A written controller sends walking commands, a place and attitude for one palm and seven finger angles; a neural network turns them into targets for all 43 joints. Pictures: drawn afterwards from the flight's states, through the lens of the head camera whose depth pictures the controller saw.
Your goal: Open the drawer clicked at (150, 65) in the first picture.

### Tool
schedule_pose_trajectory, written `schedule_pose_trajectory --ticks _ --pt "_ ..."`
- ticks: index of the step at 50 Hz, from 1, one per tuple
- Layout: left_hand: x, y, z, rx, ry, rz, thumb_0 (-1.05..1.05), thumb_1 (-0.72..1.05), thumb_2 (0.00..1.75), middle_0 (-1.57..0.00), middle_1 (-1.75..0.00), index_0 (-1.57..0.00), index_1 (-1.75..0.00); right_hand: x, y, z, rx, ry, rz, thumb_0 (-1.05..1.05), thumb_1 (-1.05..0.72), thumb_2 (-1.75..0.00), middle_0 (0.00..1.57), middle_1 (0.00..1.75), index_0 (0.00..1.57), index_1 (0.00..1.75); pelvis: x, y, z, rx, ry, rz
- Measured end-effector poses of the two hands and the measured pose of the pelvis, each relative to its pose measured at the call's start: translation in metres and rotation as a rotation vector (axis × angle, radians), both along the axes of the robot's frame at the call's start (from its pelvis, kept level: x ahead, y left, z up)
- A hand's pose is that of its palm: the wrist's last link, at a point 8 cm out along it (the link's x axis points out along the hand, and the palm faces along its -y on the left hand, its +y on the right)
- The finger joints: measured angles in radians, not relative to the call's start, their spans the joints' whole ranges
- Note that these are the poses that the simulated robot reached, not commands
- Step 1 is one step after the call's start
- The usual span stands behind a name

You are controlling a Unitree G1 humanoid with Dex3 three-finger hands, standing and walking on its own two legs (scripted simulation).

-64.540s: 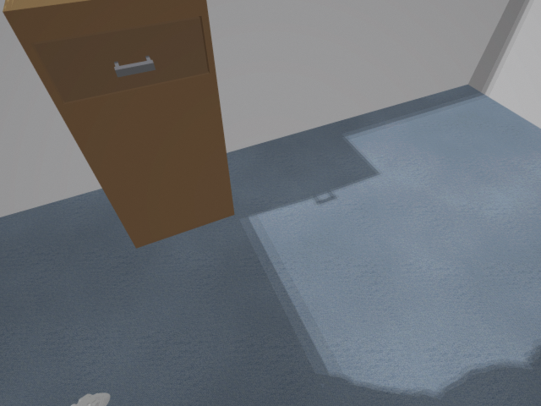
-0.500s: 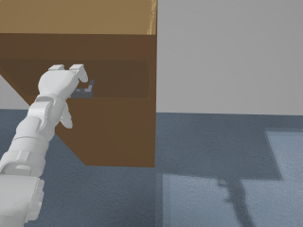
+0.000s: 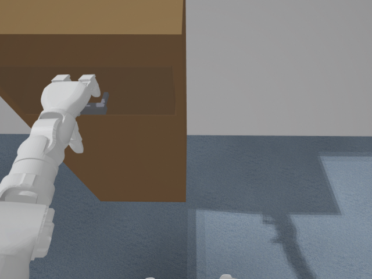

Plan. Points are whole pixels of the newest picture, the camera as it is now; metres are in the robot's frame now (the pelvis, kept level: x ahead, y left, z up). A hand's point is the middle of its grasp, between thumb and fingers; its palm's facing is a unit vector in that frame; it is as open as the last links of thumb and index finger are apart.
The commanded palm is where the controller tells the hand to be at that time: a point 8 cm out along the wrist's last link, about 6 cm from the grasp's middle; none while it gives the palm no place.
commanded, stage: lower the fingers behind the handle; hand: left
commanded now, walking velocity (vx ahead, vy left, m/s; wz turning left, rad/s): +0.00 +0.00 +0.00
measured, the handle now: (86, 102) +0.51 +0.24 +0.07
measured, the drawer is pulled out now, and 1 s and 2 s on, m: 0.00 0.00 0.00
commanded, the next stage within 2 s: lift the fingers back up to retry in 0.50 s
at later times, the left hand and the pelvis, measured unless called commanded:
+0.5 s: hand (78, 114) +0.46 +0.25 +0.07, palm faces -0.02 +0.00 -1.00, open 13.7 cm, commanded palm +0.44 +0.26 +0.10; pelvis -0.01 +0.00 -0.01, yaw +0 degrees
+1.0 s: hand (76, 110) +0.46 +0.25 +0.09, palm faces -0.02 -0.02 -1.00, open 13.6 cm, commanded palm +0.43 +0.26 +0.16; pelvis +0.00 +0.01 +0.00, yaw +0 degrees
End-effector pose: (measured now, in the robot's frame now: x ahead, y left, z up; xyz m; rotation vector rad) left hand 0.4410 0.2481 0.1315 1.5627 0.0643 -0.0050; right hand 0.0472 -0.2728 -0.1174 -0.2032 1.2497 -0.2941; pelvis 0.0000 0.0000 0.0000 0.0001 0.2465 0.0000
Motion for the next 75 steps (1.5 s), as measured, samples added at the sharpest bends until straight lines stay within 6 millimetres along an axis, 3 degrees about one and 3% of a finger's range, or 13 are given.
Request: schedule_pose_trajectory --ticks 13,34,49,56,64,70,75 --pt "-0.003 -0.001 -0.005 0.02 -0.019 -0.009 0.0 -0.49 0.3 -0.23 -1.29 -0.32 -1.21 -0.02 -0.004 -0.004 -0.005 0.034 -0.022 0.01 -0.9 -0.9 0.2 0.3 0.2 0.3 -0.006 0.0 -0.004 0.0 0.017 -0.006" --pt "0.002 0.001 -0.003 0.011 -0.026 -0.014 0.0 -0.49 0.3 -0.28 -1.32 -0.35 -1.24 -0.007 0.008 -0.004 0.002 -0.012 0.005 0.01 -0.9 -0.9 0.2 0.3 0.21 0.3 -0.008 0.005 -0.006 -0.002 0.021 -0.004" --pt "0.001 0.001 0.007 -0.011 -0.017 -0.031 0.0 -0.49 0.3 -0.31 -1.24 -0.35 -1.21 -0.003 0.013 0.0 0.007 -0.015 -0.017 0.01 -0.9 -0.9 0.2 0.3 0.2 0.3 0.001 0.009 0.001 -0.006 -0.01 -0.007" --pt "0.0 0.002 0.026 -0.011 -0.053 -0.022 0.0 -0.49 0.3 -0.33 -1.21 -0.36 -1.22 0.014 0.017 0.002 0.031 -0.032 -0.009 0.01 -0.9 -0.9 0.2 0.3 0.2 0.3 0.011 0.009 0.007 -0.007 -0.033 -0.005" --pt "-0.002 0.003 0.051 -0.008 -0.054 0.011 0.0 -0.49 0.3 -0.33 -1.2 -0.35 -1.22 0.053 0.018 0.008 0.049 -0.103 0.029 0.01 -0.9 -0.9 0.2 0.3 0.2 0.3 0.02 0.007 0.013 -0.004 -0.065 0.002" --pt "-0.003 0.002 0.047 -0.013 0.022 0.006 0.0 -0.49 0.3 -0.32 -1.2 -0.33 -1.21 0.081 0.016 0.015 0.044 -0.153 0.066 0.01 -0.9 -0.9 0.2 0.3 0.2 0.3 0.023 0.004 0.014 0.0 -0.075 0.007" --pt "-0.004 -0.001 0.04 -0.021 0.028 -0.04 0.0 -0.49 0.3 -0.32 -1.2 -0.32 -1.21 0.091 0.012 0.017 0.028 -0.166 0.082 0.01 -0.9 -0.9 0.2 0.3 0.2 0.3 0.024 0.001 0.013 0.0 -0.067 0.012"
